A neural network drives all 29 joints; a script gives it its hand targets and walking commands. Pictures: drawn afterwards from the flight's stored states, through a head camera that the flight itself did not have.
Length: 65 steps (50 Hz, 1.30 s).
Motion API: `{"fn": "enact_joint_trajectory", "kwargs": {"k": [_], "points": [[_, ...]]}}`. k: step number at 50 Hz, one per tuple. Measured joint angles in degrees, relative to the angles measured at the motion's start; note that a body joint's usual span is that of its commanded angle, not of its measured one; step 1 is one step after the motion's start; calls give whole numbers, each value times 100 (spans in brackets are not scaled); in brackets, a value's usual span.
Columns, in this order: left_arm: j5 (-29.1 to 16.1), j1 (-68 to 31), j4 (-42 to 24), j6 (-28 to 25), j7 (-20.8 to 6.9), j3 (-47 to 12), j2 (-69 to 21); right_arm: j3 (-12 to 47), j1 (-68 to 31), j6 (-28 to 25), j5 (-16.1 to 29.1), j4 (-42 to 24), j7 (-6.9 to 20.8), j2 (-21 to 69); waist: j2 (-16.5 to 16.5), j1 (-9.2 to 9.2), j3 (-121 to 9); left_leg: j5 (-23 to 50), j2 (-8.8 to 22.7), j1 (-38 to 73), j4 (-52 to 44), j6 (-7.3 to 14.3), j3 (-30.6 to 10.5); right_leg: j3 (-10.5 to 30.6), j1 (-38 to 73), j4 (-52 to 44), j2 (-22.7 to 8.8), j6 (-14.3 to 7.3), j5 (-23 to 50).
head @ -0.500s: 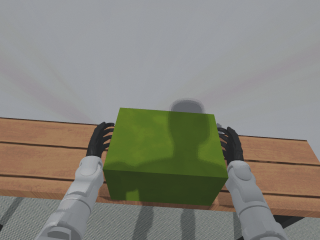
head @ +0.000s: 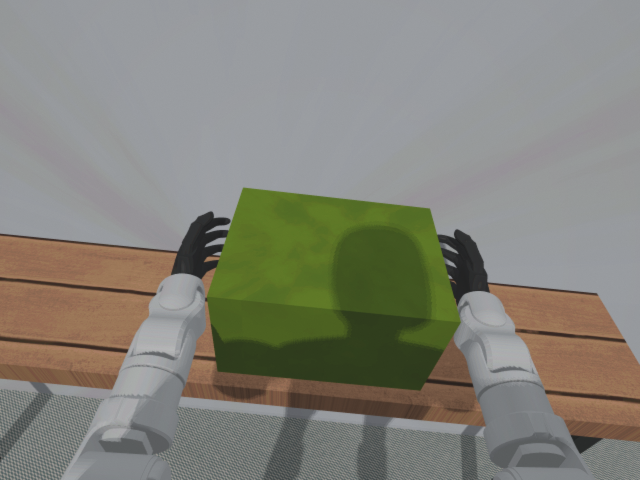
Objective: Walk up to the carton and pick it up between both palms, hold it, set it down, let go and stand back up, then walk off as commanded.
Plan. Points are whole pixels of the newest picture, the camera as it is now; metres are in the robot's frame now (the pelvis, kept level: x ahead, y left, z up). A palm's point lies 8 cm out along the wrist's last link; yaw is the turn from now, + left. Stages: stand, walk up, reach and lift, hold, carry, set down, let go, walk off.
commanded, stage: reach and lift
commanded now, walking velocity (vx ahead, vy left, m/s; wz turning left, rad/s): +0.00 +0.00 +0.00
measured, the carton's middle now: (329, 286) +0.37 -0.01 +0.07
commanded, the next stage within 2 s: hold in 1.38 s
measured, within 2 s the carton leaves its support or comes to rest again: neither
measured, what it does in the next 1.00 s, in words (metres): stands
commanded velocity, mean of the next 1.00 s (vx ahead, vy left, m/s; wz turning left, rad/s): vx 0.00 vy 0.00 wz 0.00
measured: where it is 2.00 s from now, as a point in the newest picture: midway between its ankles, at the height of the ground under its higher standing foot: outside the picture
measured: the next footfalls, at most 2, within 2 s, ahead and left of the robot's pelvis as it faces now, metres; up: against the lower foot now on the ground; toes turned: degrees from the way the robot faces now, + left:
none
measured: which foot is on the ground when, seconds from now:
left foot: down 0.00-1.00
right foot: down 0.00-1.00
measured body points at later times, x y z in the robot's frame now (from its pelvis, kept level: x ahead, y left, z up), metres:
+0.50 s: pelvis +0.00 +0.00 +0.00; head -0.03 +0.02 +0.45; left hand +0.38 +0.18 +0.13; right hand +0.37 -0.18 +0.13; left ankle +0.01 +0.15 -0.75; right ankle +0.01 -0.15 -0.75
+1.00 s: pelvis -0.01 +0.01 +0.00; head -0.04 +0.03 +0.45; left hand +0.38 +0.18 +0.15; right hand +0.36 -0.19 +0.15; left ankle +0.01 +0.15 -0.75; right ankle +0.02 -0.15 -0.75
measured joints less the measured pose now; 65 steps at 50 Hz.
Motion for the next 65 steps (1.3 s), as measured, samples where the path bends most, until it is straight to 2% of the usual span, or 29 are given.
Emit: {"fn": "enact_joint_trajectory", "kwargs": {"k": [4, 10, 22, 32, 40, 49, 65], "points": [[54, -97, 66, 81, -105, 87, -16, -83, -59, 73, -11, 45, -2, 44, -45, 24, 0, 11, -4, 70, -31, 7, 41, 51, 27, 24, -2, 3, -6], [66, -107, 17, 182, -92, 96, 7, -52, -156, 137, 34, 115, -4, 26, -68, 68, -4, -10, -10, 110, -15, 20, 78, 103, 60, 20, -3, 16, -4], [130, -59, -748, 785, 1, 113, 28, 47, -330, 354, 255, -60, 16, -85, -12, -4, -31, -75, -28, 140, 67, 23, -39, 8, 220, -72, -6, 25, -17], [404, -13, -1271, 1268, -165, 383, -149, 70, -288, 741, 401, -457, -65, -117, -19, -132, 146, -44, -44, 307, -28, 52, 4, 63, 365, -157, -22, 50, 19], [435, 100, -1810, 1585, -152, 398, -202, 107, -199, 954, 571, -874, -84, -179, -21, -127, 120, -70, -28, 235, 36, 62, 94, 169, 274, -144, 0, 63, 56], [544, -263, -1656, 1855, -222, 554, -200, -49, -554, 1117, 538, -594, -50, -144, -96, -93, 138, -24, -29, 253, 14, 58, 122, 213, 236, -78, 5, 53, 67], [525, -392, -1609, 1991, -211, 625, -151, -5, -846, 1252, 595, -409, -79, -191, -75, -111, 51, -16, 5, 215, 23, 17, 36, 145, 238, -95, 48, 15, 71]]}}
